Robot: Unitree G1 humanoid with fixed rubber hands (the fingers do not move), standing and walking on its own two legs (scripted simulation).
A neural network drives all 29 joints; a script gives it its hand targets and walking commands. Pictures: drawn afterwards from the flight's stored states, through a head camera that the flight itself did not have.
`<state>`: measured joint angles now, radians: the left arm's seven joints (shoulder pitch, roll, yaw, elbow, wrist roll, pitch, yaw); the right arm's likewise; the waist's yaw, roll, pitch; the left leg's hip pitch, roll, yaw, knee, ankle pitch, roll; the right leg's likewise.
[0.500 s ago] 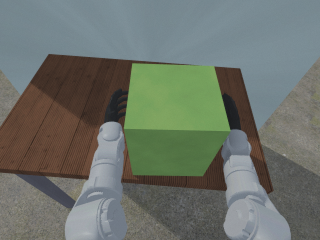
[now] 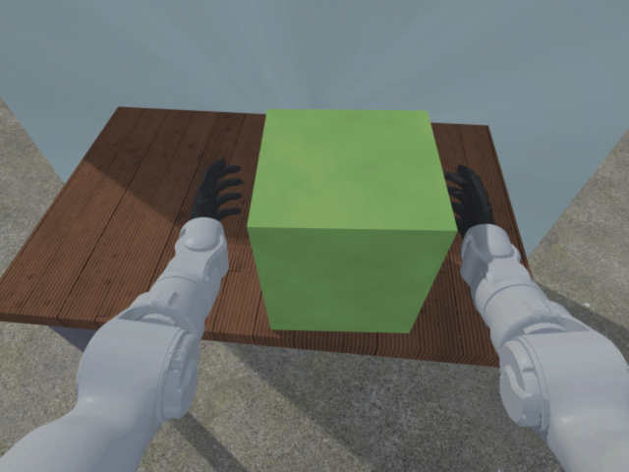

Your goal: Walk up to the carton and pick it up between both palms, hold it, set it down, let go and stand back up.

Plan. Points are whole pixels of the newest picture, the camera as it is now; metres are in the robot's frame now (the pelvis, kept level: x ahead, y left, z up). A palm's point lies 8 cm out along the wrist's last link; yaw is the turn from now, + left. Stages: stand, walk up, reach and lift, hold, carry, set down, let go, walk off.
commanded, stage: set down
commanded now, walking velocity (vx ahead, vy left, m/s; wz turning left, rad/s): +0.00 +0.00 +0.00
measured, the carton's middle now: (343, 228) +0.46 +0.00 +0.04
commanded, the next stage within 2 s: none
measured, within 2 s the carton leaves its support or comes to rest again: neither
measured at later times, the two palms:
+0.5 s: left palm (190, 176) +0.45 +0.19 +0.14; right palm (530, 181) +0.46 -0.22 +0.14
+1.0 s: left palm (168, 151) +0.44 +0.19 +0.19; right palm (568, 151) +0.44 -0.23 +0.20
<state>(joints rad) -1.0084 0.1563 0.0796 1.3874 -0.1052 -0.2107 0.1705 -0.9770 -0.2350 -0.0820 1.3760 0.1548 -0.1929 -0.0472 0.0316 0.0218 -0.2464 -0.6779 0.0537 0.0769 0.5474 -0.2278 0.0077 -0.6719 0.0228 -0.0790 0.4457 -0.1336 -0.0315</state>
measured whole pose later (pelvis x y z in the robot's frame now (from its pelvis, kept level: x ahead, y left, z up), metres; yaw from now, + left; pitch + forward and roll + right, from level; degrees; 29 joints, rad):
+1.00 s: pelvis +0.00 -0.01 +0.02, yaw +1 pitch +10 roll -1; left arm -0.98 0.32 0.01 0.81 -0.22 0.46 0.12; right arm -1.03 -0.44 0.03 1.09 0.44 0.27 0.00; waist -0.01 -0.03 -0.15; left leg -0.39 0.04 0.04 0.39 -0.17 -0.01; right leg -0.39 0.04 -0.04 0.31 -0.09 -0.04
